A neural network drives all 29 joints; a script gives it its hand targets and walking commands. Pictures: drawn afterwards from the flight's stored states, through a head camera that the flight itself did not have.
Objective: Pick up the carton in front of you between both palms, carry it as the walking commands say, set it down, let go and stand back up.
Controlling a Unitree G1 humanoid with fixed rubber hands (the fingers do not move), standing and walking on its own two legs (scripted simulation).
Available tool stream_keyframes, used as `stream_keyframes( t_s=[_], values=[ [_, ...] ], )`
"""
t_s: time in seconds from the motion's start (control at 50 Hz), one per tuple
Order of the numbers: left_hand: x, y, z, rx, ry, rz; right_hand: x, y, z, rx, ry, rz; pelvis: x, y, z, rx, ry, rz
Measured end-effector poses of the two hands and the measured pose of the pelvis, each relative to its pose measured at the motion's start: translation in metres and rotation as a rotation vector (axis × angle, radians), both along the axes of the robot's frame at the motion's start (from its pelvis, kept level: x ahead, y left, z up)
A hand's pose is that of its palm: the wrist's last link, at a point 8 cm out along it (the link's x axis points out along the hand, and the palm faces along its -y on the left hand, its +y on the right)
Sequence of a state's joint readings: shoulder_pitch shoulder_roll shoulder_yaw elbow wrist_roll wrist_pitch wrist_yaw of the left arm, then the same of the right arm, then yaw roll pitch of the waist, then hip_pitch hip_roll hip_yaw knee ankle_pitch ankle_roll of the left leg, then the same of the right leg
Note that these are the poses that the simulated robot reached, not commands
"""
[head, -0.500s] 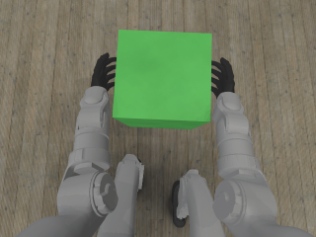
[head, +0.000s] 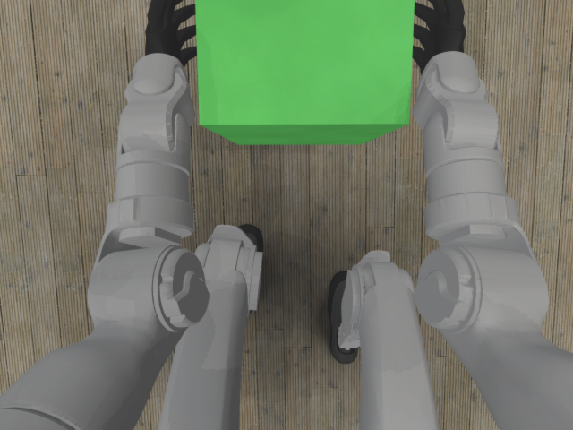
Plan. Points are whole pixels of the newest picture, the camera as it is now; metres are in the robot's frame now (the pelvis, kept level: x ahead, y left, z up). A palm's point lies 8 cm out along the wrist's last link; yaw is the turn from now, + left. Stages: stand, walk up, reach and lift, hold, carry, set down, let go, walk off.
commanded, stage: set down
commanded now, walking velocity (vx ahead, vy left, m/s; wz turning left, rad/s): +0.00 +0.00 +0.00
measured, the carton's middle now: (301, 59) +0.54 +0.08 -0.20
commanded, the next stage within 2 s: none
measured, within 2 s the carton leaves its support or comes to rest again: rests again in 0.84 s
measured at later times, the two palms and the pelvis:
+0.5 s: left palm (184, 56) +0.53 +0.24 -0.25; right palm (390, 60) +0.58 -0.06 -0.26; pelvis +0.00 -0.01 -0.08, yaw +1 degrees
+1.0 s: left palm (187, 67) +0.52 +0.24 -0.27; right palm (390, 71) +0.57 -0.06 -0.27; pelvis -0.01 -0.01 -0.10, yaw +0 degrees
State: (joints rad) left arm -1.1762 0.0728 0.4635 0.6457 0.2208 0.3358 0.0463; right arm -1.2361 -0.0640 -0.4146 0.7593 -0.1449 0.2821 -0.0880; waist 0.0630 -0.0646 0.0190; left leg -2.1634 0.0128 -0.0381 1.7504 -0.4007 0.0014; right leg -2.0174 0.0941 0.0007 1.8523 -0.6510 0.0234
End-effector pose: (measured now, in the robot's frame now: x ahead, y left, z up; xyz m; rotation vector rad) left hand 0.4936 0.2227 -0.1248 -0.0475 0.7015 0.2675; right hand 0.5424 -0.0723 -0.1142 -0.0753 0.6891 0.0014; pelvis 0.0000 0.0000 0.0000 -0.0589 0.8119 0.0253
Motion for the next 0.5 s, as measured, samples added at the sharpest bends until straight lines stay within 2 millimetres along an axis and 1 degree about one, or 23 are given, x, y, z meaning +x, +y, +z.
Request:
stream_keyframes(
  t_s=[0.16,0.3,0.4,0.44,0.5],
  values=[
    [0.012,0.002,-0.05,0.012,0.014,0.003,0.015,0.003,-0.051,-0.01,0.011,0.024,-0.005,-0.003,-0.032,0.007,-0.014,-0.01],
    [0.023,0.008,-0.092,0.025,0.033,0.004,0.027,0.008,-0.099,-0.012,0.027,0.051,-0.005,-0.007,-0.057,0.021,-0.041,-0.018],
    [0.034,0.017,-0.112,0.034,0.041,0.005,0.035,0.014,-0.128,-0.005,0.035,0.078,-0.003,-0.01,-0.071,0.031,-0.058,-0.019],
    [0.037,0.019,-0.118,0.035,0.04,0.005,0.038,0.016,-0.136,0.0,0.034,0.082,-0.002,-0.011,-0.076,0.035,-0.068,-0.02],
    [0.04,0.02,-0.123,0.035,0.041,0.001,0.04,0.016,-0.144,0.009,0.036,0.082,-0.001,-0.011,-0.081,0.04,-0.079,-0.026]
  ],
)
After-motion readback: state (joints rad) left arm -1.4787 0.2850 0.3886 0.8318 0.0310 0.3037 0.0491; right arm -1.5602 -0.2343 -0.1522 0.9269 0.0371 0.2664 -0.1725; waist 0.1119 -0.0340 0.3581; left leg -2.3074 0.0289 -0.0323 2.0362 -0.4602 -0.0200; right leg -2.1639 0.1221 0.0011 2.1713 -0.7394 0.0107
